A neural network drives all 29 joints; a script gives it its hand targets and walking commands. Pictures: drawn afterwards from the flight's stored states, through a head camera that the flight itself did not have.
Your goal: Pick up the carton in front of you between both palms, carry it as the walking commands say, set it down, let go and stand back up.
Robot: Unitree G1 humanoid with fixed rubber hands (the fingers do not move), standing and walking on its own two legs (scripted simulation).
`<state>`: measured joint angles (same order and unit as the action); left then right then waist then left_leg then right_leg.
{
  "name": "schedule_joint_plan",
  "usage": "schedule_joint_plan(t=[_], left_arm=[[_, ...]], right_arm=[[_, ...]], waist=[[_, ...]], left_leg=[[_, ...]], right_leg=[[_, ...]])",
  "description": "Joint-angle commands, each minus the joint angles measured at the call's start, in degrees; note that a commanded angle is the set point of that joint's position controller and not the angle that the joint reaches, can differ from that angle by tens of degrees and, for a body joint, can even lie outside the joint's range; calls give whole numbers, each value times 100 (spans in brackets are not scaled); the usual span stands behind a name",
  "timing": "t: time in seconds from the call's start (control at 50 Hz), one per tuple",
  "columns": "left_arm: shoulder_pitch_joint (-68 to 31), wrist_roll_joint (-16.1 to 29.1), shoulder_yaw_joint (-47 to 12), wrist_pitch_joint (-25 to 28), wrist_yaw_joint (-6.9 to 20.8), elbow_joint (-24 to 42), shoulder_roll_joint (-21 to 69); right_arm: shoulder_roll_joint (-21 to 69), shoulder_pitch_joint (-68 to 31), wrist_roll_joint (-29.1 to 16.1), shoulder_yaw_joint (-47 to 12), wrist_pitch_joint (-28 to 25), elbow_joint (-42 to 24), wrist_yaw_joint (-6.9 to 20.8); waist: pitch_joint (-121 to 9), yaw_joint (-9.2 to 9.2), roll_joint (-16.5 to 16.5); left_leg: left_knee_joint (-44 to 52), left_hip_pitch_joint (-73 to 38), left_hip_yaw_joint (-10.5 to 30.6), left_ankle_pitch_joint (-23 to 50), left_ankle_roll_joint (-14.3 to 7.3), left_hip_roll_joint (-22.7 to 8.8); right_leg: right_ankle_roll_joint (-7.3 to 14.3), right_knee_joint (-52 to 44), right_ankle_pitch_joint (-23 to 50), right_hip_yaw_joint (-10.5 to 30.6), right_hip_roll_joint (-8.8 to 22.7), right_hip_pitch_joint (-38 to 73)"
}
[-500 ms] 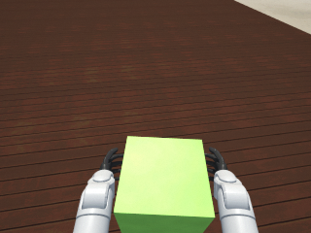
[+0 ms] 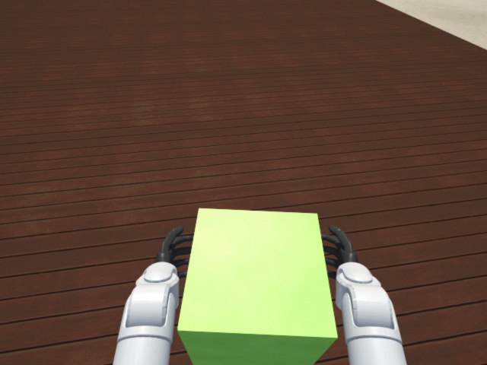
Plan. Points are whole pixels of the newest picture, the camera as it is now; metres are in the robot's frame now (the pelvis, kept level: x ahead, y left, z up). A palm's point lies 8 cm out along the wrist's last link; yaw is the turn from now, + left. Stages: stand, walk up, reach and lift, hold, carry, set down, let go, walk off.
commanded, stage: carry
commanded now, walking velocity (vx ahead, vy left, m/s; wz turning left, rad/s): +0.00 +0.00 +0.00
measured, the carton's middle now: (253, 294) +0.28 +0.00 -0.05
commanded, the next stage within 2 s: hold in 0.34 s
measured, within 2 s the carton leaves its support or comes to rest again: neither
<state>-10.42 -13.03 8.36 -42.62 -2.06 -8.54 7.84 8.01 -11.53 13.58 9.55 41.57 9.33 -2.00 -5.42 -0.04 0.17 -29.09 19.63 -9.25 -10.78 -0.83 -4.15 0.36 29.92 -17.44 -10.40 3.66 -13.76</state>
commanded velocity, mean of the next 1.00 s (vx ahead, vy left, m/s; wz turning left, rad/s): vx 0.00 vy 0.00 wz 0.00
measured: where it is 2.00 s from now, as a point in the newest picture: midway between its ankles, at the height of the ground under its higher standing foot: outside the picture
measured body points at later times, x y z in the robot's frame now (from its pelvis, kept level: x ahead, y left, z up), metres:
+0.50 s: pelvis -0.01 -0.01 +0.01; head -0.03 +0.00 +0.46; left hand +0.28 +0.14 +0.03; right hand +0.28 -0.17 +0.04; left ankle +0.05 +0.12 -0.73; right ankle -0.02 -0.11 -0.73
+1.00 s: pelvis -0.02 +0.02 +0.01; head -0.07 +0.04 +0.45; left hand +0.30 +0.13 +0.04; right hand +0.26 -0.17 +0.05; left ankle +0.05 +0.12 -0.73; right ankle -0.02 -0.11 -0.73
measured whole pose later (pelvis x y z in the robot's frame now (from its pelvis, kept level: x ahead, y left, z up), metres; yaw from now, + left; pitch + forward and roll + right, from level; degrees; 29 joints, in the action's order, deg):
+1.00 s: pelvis -0.02 +0.02 +0.01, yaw -8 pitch -8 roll +0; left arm -15.4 -17.2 12.5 -42.4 -0.2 -15.8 8.8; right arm 9.2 -16.8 17.1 15.2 39.7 18.1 0.7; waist 1.1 0.2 -1.5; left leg -23.2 5.9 0.3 -9.1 -1.0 1.3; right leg -0.4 24.2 -12.9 4.5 -0.9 -3.1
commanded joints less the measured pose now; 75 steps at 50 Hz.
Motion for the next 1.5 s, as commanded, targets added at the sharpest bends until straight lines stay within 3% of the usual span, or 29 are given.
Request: schedule_joint_plan(t=[0.0, 0.32, 0.34, 0.4, 0.44, 0.62, 0.78, 0.94, 1.22, 1.28, 1.38, 1.48], left_arm=[[-2685, 1471, -3148, 277, 1352, 514, 5103], [-2712, 1483, -3154, 284, 1366, 511, 5122], [-2139, 1469, -3096, 260, 1418, 712, 5234], [-2476, 1368, -3111, 344, 1404, 758, 5107], [-2387, 1343, -3089, 374, 1376, 831, 5031], [-2880, 1215, -2907, 362, 1495, 264, 5275], [-3257, 1205, -2759, 321, 1655, -240, 5544], [-3477, 1203, -2656, 322, 1717, -446, 5646], [-3411, 1188, -2577, 314, 1643, -346, 5476], [-3640, 1025, -2295, 408, 1655, -642, 5324], [-4349, 478, -1366, 876, 1709, -1686, 4975], [-4435, -246, -352, 1565, 1588, -2394, 4212]], right_arm=[[5181, -2338, -1442, -3193, -145, -261, 1398], [5213, -2338, -1436, -3187, -145, -250, 1405], [5397, -1929, -1397, -3069, -182, -219, 1456], [5251, -2058, -1217, -2898, -316, -196, 1396], [5146, -1978, -1205, -2849, -356, -215, 1395], [5337, -2658, -1248, -2764, -352, 280, 1588], [5535, -3034, -1195, -2572, -326, 694, 1740], [5648, -3202, -1129, -2426, -319, 891, 1812], [5596, -3066, -1065, -2331, -299, 799, 1708], [5603, -3294, -938, -2118, -378, 1051, 1664], [5636, -3990, -449, -1296, -784, 2012, 1575], [5056, -4065, 234, -292, -1445, 2581, 1223]], waist=[[-1312, 2, 4], [-1319, 5, -7], [-641, 29, -478], [-919, -58, -182], [-917, -63, -231], [-396, 60, -92], [-305, 37, -46], [-399, 13, 47], [-572, 12, 37], [-400, 49, -13], [-62, 102, -140], [-151, 159, -168]], left_leg=[[310, -775, 594, 1004, -37, -552], [292, -755, 568, 975, -2, -556], [418, -2246, 1220, 1799, -106, 989], [629, -2320, 1331, 1829, -69, 876], [643, -2424, 1321, 1872, -19, 928], [797, -2286, 1303, 408, -10, 930], [892, -2326, 1319, -136, 32, 833], [973, -2429, 1378, -124, 66, 741], [901, -2628, 1395, 800, 113, 728], [845, -2462, 1352, 532, 80, 758], [547, -1872, 1295, -47, -35, 809], [-18, -934, 1256, 301, -111, 884]], right_leg=[[53, -570, 744, 601, 598, 121], [80, -574, 803, 620, 603, 77], [186, -1018, 2233, 1605, -624, 138], [123, -976, 2446, 1684, -679, 709], [89, -1057, 2452, 1697, -714, 831], [125, -1252, 651, 1657, -700, 338], [171, -1301, 81, 1596, -705, 100], [172, -1239, 151, 1552, -778, 78], [108, -1147, 826, 1567, -854, 253], [92, -1105, 632, 1572, -843, 144], [65, -847, 139, 1567, -793, -381], [11, -311, 505, 1575, -835, -950]])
